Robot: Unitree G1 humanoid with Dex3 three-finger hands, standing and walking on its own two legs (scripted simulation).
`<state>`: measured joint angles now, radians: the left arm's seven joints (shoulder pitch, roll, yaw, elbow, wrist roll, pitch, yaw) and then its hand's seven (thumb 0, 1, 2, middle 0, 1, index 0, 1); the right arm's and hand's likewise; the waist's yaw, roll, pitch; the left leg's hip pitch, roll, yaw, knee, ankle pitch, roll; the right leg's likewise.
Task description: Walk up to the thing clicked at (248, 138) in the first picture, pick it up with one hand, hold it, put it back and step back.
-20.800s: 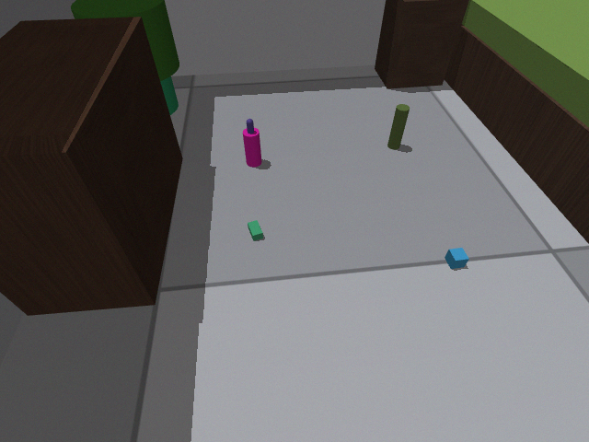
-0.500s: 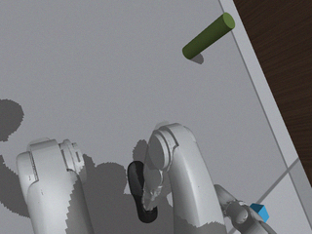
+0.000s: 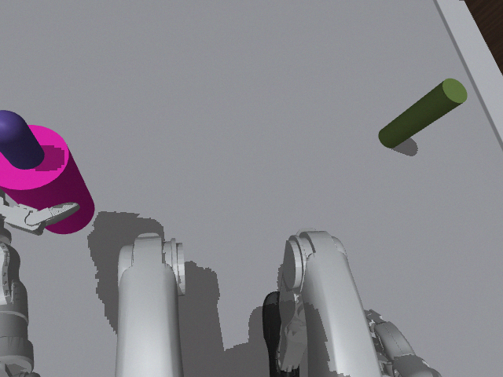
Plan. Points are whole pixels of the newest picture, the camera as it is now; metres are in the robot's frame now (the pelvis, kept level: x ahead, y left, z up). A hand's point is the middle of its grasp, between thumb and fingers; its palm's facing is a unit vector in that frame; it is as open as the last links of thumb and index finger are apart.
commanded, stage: hold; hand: left
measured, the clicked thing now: (43, 177) +0.39 +0.30 -0.04
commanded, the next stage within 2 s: none
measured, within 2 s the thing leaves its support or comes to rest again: neither
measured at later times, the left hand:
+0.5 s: hand out of the picture +0.36 +0.26 +0.20, palm faces +0.36 -0.93 -0.07, open 11.8 cm
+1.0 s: hand out of the picture +0.37 +0.24 +0.32, palm faces +0.32 -0.94 -0.07, open 11.8 cm
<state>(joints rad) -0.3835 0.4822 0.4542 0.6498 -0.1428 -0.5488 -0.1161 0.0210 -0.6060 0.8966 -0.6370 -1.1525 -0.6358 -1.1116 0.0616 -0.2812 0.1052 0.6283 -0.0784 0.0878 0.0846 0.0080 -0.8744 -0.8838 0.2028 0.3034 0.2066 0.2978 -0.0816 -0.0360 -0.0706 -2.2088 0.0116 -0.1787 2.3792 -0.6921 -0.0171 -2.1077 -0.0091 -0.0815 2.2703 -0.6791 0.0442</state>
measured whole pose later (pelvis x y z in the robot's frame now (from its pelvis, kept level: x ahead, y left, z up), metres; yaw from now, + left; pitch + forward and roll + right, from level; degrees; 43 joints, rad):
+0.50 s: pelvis +0.03 +0.00 +0.19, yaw +5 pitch +29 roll -5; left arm -0.13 0.26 0.29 0.21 -0.16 -0.27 0.02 0.02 -0.61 0.91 -0.64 -1.15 -0.64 -1.11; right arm 0.10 -0.24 -0.01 0.57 0.03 0.01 -0.03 0.01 -0.88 -0.88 0.20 0.30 0.20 0.30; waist -0.04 0.01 -0.18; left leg -1.62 0.05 -0.08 1.78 -0.66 -0.02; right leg -1.57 -0.02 -0.05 1.71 -0.64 0.03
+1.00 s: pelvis +0.05 +0.00 +0.30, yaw +7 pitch +19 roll -3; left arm -0.12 0.21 0.18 0.36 -0.11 -0.33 0.05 0.02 -0.61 0.88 -0.67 -1.11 -0.67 -1.07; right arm 0.21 -0.21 0.01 0.64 0.00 -0.04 -0.04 0.01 -0.88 -0.89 0.20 0.30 0.20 0.30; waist -0.04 0.01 -0.13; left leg -1.11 0.04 -0.05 1.33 -0.56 -0.01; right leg -1.06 -0.03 -0.04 1.27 -0.54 0.03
